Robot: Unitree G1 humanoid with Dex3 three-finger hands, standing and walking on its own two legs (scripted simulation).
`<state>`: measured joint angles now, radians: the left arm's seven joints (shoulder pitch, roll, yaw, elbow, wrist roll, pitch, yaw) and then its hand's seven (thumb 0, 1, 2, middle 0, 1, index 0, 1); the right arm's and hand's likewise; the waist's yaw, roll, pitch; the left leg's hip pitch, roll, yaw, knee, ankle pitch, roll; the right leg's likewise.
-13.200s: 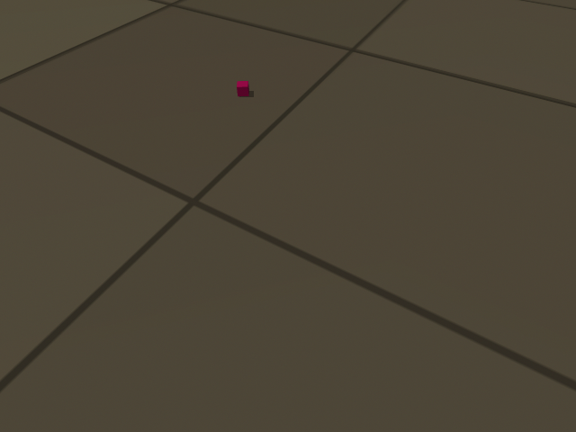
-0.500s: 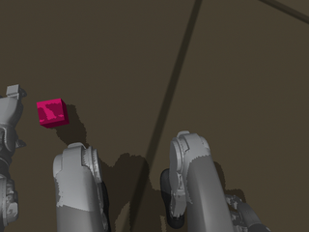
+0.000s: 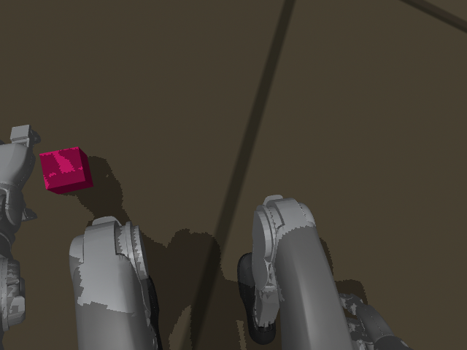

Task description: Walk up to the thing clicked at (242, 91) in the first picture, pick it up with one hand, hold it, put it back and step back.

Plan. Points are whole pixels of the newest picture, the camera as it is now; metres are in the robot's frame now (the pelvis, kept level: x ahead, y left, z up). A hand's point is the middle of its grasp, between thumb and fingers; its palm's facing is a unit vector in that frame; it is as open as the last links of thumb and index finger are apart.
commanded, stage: approach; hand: left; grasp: from above
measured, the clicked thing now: (68, 171) +0.45 +0.29 -0.30
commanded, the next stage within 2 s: close in in 1.00 s
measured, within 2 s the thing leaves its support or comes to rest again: neither
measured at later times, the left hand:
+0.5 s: hand (42, 164) +0.44 +0.30 -0.19, palm faces -0.50 -0.13 -0.86, open 14.3 cm
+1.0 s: hand (37, 144) +0.46 +0.30 -0.16, palm faces -0.37 -0.08 -0.93, open 14.4 cm
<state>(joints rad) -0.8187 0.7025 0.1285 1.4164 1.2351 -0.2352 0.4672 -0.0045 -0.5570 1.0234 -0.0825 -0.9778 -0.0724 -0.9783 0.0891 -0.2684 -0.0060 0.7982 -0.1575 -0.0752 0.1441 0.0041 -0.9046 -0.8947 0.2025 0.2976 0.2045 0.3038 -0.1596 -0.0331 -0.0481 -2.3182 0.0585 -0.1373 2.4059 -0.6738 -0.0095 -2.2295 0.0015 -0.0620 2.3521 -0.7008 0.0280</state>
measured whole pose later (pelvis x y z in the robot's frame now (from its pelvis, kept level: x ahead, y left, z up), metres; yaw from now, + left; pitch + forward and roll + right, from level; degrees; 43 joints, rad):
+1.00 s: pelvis +0.00 +0.00 +0.00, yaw -1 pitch +33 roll -8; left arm -1.02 0.71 0.08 1.54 1.24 -0.11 0.49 0.00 -0.58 1.07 -0.12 -0.92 -0.08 -0.95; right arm 0.05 -0.29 0.05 0.76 -0.16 -0.12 0.17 0.00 -0.90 -0.89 0.20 0.30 0.20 0.30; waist -0.24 -0.03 -0.06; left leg -2.34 0.05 -0.15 2.42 -0.66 0.00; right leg -2.23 0.00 -0.07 2.35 -0.69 0.04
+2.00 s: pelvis +0.00 +0.00 -0.03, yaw -5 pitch +29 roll -10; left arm -0.93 0.86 0.24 1.67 1.24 -0.20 0.61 0.00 -0.56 1.03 -0.08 -0.92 -0.06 -0.93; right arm 0.11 -0.29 0.14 0.79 -0.28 -0.21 0.28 0.00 -0.89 -0.90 0.20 0.30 0.20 0.30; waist -0.30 -0.07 0.10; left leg -2.37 0.05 -0.23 2.55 -0.71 -0.02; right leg -2.25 0.03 -0.13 2.44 -0.70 0.04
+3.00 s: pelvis +0.00 +0.01 -0.04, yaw -7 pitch +25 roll -13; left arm -0.95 0.94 0.21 1.78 1.25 -0.22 0.69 -0.01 -0.20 0.74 -0.36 -0.75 -0.36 -0.74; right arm 0.07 -0.34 0.22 0.78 -0.30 -0.32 0.35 0.00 -0.89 -0.90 0.20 0.30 0.20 0.30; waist -0.33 -0.11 0.15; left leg -2.34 0.05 -0.28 2.59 -0.72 -0.01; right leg -2.21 0.05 -0.16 2.43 -0.69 0.06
